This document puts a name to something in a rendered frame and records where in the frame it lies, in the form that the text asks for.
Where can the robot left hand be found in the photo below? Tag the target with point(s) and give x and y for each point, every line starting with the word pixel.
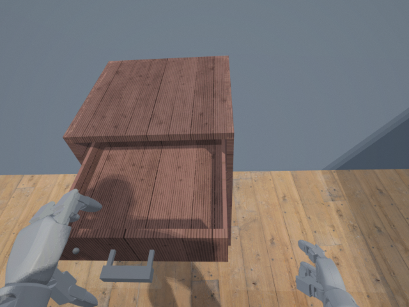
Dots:
pixel 38 247

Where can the right robot forearm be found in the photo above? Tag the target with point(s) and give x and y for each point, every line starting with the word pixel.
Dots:
pixel 338 298

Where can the drawer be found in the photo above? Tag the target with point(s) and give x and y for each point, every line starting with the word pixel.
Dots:
pixel 168 196

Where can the robot right hand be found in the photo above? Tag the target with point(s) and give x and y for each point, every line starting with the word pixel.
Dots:
pixel 315 281

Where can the left robot forearm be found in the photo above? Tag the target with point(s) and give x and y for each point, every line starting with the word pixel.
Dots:
pixel 25 295

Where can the handle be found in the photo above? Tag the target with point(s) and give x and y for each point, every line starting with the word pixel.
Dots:
pixel 124 273

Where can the cabinet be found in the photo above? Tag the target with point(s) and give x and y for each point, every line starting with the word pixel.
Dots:
pixel 166 99

